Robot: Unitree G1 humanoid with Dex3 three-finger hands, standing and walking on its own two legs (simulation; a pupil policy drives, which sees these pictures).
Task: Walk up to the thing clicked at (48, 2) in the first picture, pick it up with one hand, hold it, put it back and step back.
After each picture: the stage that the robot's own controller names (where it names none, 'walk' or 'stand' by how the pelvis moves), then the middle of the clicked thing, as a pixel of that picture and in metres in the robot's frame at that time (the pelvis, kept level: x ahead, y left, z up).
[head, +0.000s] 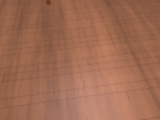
stand; (48, 0) +2.27 +0.57 -0.72
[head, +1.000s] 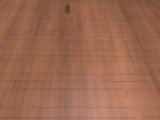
walk; (67, 9) +2.19 +0.26 -0.70
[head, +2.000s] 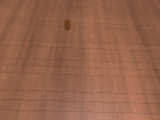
walk; (67, 25) +1.54 +0.20 -0.71
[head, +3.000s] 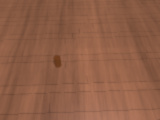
walk; (57, 61) +1.02 +0.25 -0.71
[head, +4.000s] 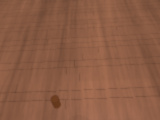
walk; (55, 101) +0.61 +0.27 -0.70
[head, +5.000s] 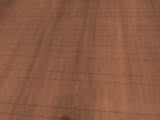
walk; out of the picture +0.40 +0.22 -0.71
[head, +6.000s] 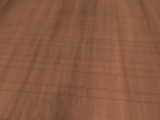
stand; out of the picture +0.32 +0.17 -0.72
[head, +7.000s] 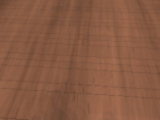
stand; out of the picture +0.33 +0.19 -0.73
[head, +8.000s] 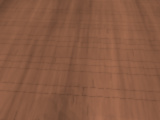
stand; out of the picture +0.32 +0.20 -0.73
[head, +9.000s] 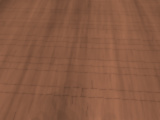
stand; out of the picture +0.31 +0.20 -0.73
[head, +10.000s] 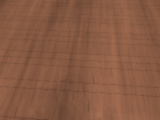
go down; out of the picture +0.31 +0.20 -0.72
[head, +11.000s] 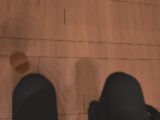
go down; (20, 63) +0.40 +0.23 -0.30
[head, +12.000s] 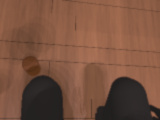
close in; (32, 66) +0.39 +0.22 -0.30
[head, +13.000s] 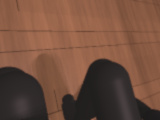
close in; out of the picture +0.38 +0.26 -0.22
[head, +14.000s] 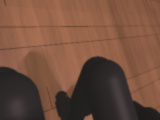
close; out of the picture +0.37 +0.27 -0.22
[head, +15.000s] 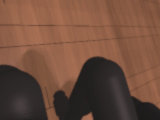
lift; out of the picture +0.36 +0.26 -0.22
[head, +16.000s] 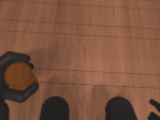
lift; (24, 80) +0.32 +0.20 +0.00
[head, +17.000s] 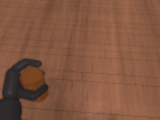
hold; (35, 85) +0.32 +0.18 +0.02
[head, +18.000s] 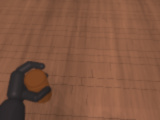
hold; (39, 87) +0.32 +0.17 +0.01
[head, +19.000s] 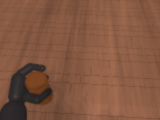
crouch; (40, 89) +0.32 +0.16 +0.00
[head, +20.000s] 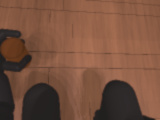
crouch; (17, 55) +0.41 +0.21 -0.08
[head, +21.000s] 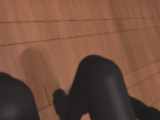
lower; out of the picture +0.40 +0.30 -0.22
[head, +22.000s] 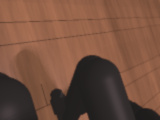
lower; out of the picture +0.40 +0.28 -0.22
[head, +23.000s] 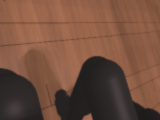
lower; out of the picture +0.38 +0.28 -0.22
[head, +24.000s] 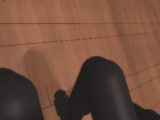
lower; out of the picture +0.38 +0.28 -0.22
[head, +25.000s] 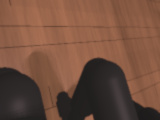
loosen; out of the picture +0.37 +0.26 -0.22
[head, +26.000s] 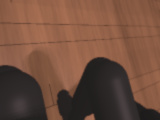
withdraw; out of the picture +0.36 +0.26 -0.22
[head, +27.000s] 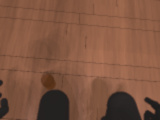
walk; (48, 82) +0.39 +0.20 -0.43
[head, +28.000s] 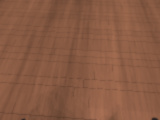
stand; out of the picture +0.32 +0.17 -0.66
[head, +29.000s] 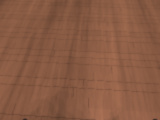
stand; out of the picture +0.33 +0.18 -0.67
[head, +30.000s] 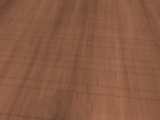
stand; out of the picture +0.33 +0.16 -0.71
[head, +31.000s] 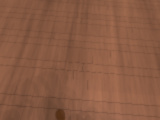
walk; (60, 116) +0.39 +0.13 -0.70
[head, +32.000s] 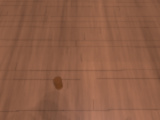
walk; (58, 83) +0.63 +0.21 -0.70
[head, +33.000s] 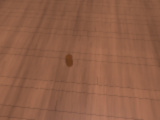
stand; (69, 60) +0.97 +0.18 -0.69
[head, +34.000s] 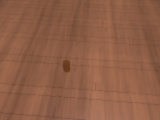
stand; (66, 66) +0.95 +0.19 -0.72
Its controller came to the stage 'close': yes
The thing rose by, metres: 0.72
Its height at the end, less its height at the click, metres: +0.00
